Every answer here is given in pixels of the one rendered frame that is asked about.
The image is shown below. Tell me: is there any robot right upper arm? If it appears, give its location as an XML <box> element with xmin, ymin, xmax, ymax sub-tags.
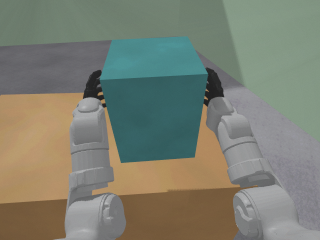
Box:
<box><xmin>233</xmin><ymin>184</ymin><xmax>320</xmax><ymax>240</ymax></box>

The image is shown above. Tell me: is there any right robot hand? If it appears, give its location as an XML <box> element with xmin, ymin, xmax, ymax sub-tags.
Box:
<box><xmin>203</xmin><ymin>67</ymin><xmax>224</xmax><ymax>107</ymax></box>

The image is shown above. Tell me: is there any left robot hand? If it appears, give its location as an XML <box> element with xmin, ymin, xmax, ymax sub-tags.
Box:
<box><xmin>83</xmin><ymin>70</ymin><xmax>107</xmax><ymax>108</ymax></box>

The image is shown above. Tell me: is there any pedestal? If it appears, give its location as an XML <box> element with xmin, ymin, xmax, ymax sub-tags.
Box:
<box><xmin>0</xmin><ymin>89</ymin><xmax>258</xmax><ymax>240</ymax></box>

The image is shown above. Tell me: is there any left robot forearm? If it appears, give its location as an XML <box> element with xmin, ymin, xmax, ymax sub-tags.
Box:
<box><xmin>64</xmin><ymin>97</ymin><xmax>114</xmax><ymax>234</ymax></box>

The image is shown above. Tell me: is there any carton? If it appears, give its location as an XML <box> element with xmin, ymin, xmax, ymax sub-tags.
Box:
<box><xmin>99</xmin><ymin>36</ymin><xmax>208</xmax><ymax>163</ymax></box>

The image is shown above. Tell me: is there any robot left upper arm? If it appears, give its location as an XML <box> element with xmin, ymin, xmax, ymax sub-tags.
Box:
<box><xmin>54</xmin><ymin>192</ymin><xmax>126</xmax><ymax>240</ymax></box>

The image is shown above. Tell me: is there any right robot forearm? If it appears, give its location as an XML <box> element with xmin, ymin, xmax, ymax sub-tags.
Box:
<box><xmin>206</xmin><ymin>97</ymin><xmax>299</xmax><ymax>221</ymax></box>

